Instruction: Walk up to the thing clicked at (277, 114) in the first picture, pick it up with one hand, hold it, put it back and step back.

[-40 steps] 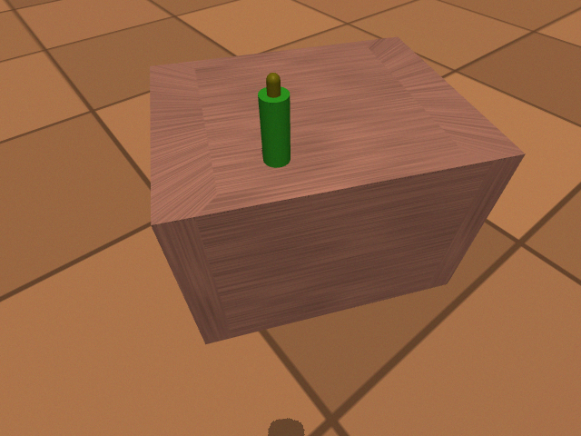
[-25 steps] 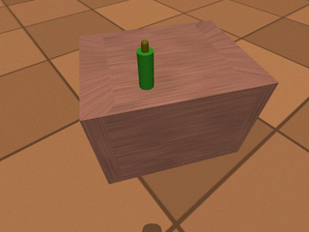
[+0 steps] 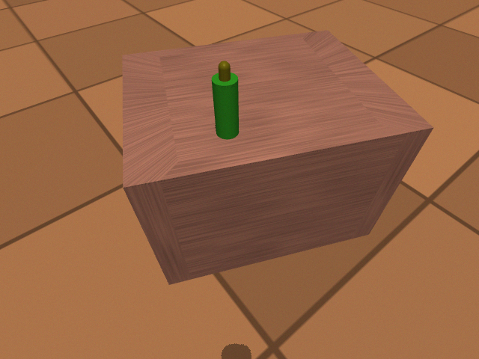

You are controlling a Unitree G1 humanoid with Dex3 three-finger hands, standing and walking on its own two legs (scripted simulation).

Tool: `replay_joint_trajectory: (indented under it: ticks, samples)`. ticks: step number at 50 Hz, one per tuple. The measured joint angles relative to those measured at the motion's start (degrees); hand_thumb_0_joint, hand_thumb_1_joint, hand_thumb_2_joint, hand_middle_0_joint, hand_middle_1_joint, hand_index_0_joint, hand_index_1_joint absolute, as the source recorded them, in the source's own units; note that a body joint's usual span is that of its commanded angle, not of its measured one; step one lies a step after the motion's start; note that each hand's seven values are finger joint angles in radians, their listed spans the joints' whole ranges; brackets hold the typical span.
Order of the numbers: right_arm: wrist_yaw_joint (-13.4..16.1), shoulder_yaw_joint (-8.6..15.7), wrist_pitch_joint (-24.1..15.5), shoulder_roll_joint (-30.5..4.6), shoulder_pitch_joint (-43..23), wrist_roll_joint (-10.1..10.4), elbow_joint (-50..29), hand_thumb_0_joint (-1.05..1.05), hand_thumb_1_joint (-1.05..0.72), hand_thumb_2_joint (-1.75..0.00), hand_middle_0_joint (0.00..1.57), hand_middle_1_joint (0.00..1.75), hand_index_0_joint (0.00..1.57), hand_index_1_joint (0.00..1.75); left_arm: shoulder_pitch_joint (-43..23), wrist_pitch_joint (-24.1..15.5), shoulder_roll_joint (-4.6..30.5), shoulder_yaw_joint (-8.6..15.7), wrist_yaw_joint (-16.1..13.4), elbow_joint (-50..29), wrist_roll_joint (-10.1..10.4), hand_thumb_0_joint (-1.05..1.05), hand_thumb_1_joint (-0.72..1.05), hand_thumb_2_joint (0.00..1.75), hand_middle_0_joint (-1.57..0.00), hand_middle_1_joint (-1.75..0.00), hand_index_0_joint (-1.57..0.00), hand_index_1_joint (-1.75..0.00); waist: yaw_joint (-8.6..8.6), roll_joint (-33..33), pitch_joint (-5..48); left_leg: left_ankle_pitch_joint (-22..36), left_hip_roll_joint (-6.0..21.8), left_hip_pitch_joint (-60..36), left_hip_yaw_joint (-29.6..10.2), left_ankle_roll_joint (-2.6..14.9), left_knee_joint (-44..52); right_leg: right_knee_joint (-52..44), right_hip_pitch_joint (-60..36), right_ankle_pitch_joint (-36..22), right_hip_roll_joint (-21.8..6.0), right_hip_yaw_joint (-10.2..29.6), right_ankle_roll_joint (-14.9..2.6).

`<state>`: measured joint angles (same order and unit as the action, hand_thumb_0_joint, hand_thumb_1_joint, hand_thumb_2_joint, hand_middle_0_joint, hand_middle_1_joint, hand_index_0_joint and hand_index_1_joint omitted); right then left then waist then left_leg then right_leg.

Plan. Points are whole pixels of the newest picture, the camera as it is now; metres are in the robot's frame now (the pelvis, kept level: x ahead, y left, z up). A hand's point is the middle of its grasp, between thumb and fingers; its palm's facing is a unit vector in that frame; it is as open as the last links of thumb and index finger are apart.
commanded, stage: stand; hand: right
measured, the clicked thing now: (225, 100) +0.79 +0.06 -0.02
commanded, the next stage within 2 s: walk up in 0.32 s
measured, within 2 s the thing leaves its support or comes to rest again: neither
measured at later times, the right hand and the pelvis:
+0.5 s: hand out of the picture +0.09 -0.25 -0.15, palm faces -0.11 +0.93 -0.35, open 7.4 cm; pelvis +0.02 +0.02 -0.01, yaw +5 degrees
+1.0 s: hand (321, 326) +0.23 -0.14 -0.16, palm faces -0.21 +0.92 -0.33, open 7.4 cm; pelvis +0.16 +0.11 -0.02, yaw +13 degrees
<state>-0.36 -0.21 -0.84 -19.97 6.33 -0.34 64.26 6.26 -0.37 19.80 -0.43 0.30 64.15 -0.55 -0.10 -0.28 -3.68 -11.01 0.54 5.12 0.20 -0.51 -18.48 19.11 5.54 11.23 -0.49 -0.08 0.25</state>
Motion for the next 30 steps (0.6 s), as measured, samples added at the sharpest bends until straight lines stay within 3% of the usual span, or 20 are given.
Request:
replay_joint_trajectory:
  ticks: [16, 18, 20, 22, 25, 30]
  samples:
    - [-0.01, 0.02, 0.02, -0.14, 0.03, -0.02, 0.00, 0.01, -0.90, -0.90, 0.20, 0.30, 0.21, 0.30, 0.08, -0.01, 0.02, 0.03, -0.02, -0.02, -0.03, 0.00, 0.90, 0.90, -0.20, -0.30, -0.20, -0.30, -0.01, -0.02, 0.13, 0.01, 0.14, -0.15, -0.09, -0.12, 0.24, -0.39, -0.24, -0.08, 0.14, -0.09, -0.11]
    - [-1.03, 1.21, 0.59, -0.61, 1.29, -0.69, -1.70, 0.01, -0.90, -0.90, 0.20, 0.30, 0.21, 0.30, 0.63, -0.64, -0.06, 1.13, 0.46, -1.23, -0.43, 0.00, 0.90, 0.90, -0.21, -0.30, -0.20, -0.30, -0.37, -0.59, 0.24, -3.51, 0.18, 1.95, -1.05, 1.05, -4.37, 1.25, 0.16, 1.30, 0.24, -1.11, -0.64]
    - [-2.13, 2.44, 1.77, -1.50, 3.21, -1.72, -3.40, 0.01, -0.90, -0.90, 0.20, 0.30, 0.21, 0.30, 2.12, -1.80, 0.03, 2.51, 0.60, -3.31, -1.21, 0.00, 0.90, 0.90, -0.21, -0.30, -0.21, -0.30, -0.15, -1.17, 0.89, -10.46, 0.05, 6.92, -1.48, 2.06, -16.14, 2.90, 0.45, 2.96, 0.04, -2.33, -1.24]
    - [-3.19, 3.52, 2.70, -2.54, 4.73, -2.36, -4.77, 0.01, -0.90, -0.90, 0.20, 0.30, 0.21, 0.30, 3.88, -2.55, 0.42, 3.45, 0.37, -5.24, -1.62, 0.00, 0.90, 0.90, -0.21, -0.30, -0.21, -0.30, 0.52, -1.52, 1.21, -12.20, 0.18, 12.16, -1.82, 2.04, -26.68, 3.09, 0.06, 3.74, -0.51, -3.05, -1.58]
    - [-4.59, 5.10, 2.85, -4.12, 6.45, -2.45, -7.03, 0.01, -0.90, -0.90, 0.20, 0.30, 0.21, 0.30, 5.83, -2.91, 1.62, 4.20, 0.16, -6.68, -1.94, 0.00, 0.90, 0.90, -0.21, -0.30, -0.21, -0.30, 0.46, -2.34, 0.39, -11.15, 2.51, 17.37, -2.43, 0.82, -31.93, 2.06, -1.86, 4.23, -1.37, -4.57, -0.85]
    - [-5.86, 6.62, 2.40, -5.27, 8.24, -2.23, -9.50, 0.01, -0.90, -0.90, 0.20, 0.30, 0.20, 0.30, 7.98, -2.88, 4.85, 5.20, 0.81, -8.71, -2.23, 0.00, 0.90, 0.90, -0.21, -0.30, -0.21, -0.30, 0.31, -1.74, -1.50, -7.80, 6.31, 18.42, -1.74, 0.10, -22.52, 5.41, -3.50, 8.32, -4.20, -6.61, 1.52]
